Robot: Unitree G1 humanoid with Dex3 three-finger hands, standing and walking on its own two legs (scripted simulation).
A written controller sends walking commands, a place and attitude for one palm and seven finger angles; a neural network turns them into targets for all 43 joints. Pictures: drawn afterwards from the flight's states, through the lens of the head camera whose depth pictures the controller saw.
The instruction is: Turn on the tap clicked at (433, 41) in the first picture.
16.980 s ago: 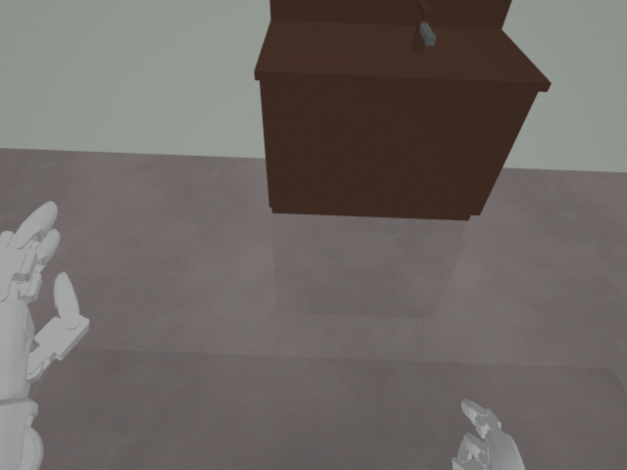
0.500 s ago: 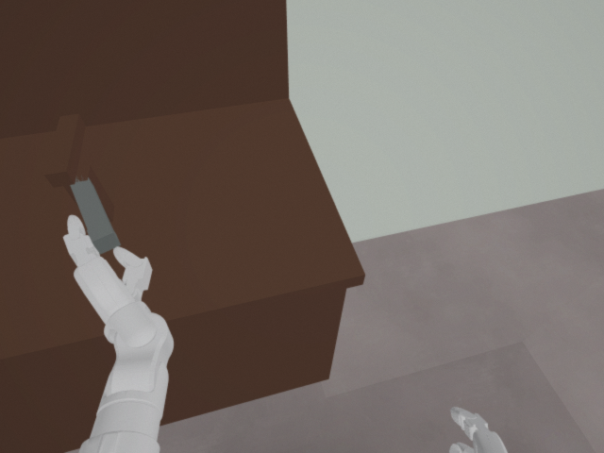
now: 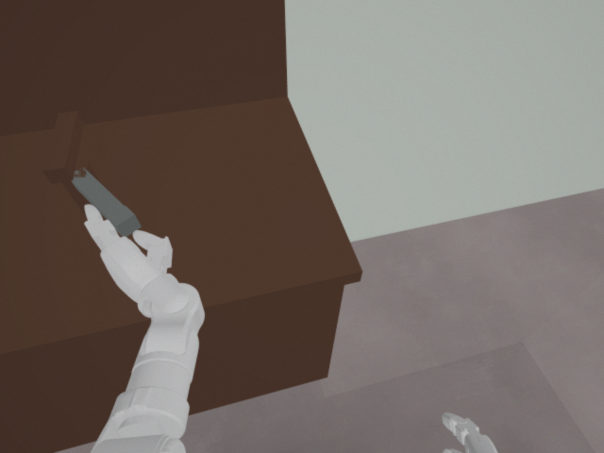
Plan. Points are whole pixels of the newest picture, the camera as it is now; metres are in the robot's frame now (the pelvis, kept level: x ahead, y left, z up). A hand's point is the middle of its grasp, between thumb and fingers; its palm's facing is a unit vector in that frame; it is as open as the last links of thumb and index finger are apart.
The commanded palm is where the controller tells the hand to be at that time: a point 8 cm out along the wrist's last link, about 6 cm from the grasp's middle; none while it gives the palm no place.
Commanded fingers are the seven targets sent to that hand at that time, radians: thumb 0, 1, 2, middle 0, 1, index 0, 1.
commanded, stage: push the lever round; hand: left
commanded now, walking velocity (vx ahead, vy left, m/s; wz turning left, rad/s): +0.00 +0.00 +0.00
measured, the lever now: (124, 221) +0.40 +0.27 +0.08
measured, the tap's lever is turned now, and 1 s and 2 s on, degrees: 33 70 71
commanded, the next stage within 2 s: lift the hand up off the lever in 0.80 s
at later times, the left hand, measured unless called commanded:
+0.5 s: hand (186, 228) +0.41 +0.19 +0.06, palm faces +0.81 -0.57 -0.11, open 8.0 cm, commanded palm +0.36 +0.21 +0.06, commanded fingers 0.00 0.90 0.90 -0.15 -0.15 -0.15 -0.15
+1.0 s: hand (188, 212) +0.44 +0.19 +0.06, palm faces +0.82 -0.56 -0.11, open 7.9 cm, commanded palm +0.38 +0.21 +0.07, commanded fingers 0.00 0.90 0.90 -0.15 -0.15 -0.15 -0.15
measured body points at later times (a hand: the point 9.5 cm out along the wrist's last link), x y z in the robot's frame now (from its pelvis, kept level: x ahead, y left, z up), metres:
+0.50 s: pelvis +0.00 -0.02 +0.00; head +0.04 -0.03 +0.45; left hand +0.36 +0.21 +0.07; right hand +0.12 -0.26 -0.14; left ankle +0.00 +0.10 -0.70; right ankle +0.02 -0.07 -0.70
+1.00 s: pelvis +0.01 -0.02 +0.00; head +0.06 -0.03 +0.44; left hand +0.39 +0.22 +0.07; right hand +0.09 -0.27 -0.14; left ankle +0.00 +0.10 -0.70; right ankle +0.02 -0.07 -0.70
